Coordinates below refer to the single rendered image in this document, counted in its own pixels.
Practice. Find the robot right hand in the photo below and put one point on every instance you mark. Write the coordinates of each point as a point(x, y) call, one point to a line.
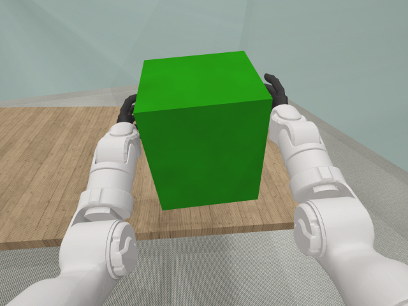
point(276, 90)

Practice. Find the left robot forearm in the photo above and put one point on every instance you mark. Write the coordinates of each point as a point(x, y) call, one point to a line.
point(108, 194)

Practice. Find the right robot upper arm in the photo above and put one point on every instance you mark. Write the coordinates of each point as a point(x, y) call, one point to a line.
point(337, 232)

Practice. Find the robot left hand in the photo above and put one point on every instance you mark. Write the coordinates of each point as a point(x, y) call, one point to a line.
point(127, 109)

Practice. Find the table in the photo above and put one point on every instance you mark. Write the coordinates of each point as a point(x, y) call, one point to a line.
point(46, 155)

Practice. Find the carton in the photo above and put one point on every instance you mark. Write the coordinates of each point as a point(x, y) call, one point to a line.
point(203, 121)

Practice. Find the right robot forearm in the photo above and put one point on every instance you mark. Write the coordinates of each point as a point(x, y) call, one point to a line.
point(312, 174)

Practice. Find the left robot upper arm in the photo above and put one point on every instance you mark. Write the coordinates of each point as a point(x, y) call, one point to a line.
point(94, 257)

